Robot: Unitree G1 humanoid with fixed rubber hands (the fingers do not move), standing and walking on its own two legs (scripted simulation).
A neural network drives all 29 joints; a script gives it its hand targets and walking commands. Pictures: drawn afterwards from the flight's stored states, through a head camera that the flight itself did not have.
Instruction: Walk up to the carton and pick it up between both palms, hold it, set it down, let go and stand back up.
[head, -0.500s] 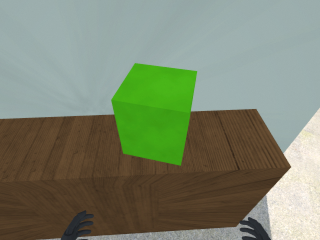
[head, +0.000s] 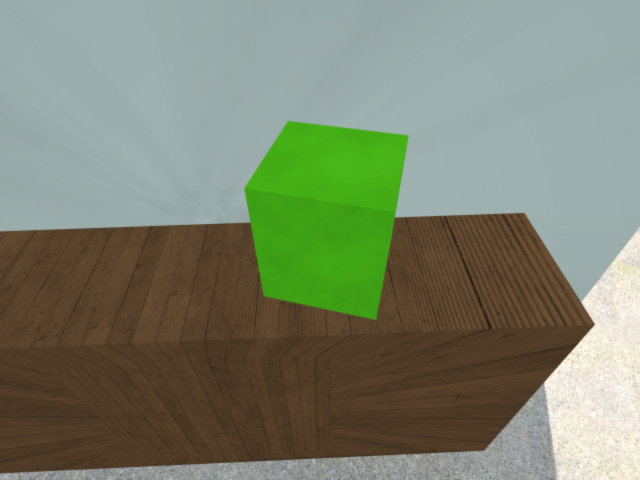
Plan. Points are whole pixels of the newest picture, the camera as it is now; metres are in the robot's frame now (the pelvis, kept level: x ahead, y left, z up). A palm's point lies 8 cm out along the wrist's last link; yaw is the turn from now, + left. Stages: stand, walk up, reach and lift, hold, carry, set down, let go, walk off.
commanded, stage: stand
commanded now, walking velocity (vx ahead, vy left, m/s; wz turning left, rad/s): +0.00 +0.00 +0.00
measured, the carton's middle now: (332, 220) +0.54 +0.00 +0.02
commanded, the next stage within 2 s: none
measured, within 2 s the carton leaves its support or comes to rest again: neither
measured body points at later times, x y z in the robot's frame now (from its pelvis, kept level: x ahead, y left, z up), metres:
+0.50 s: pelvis -0.01 -0.01 +0.00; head -0.01 -0.01 +0.45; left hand +0.04 +0.26 -0.12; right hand +0.06 -0.26 -0.13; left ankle +0.02 +0.12 -0.74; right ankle +0.02 -0.12 -0.74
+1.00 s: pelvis +0.01 -0.02 +0.00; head +0.00 -0.03 +0.45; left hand +0.05 +0.24 -0.12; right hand +0.06 -0.28 -0.14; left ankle +0.02 +0.12 -0.74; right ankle +0.02 -0.12 -0.74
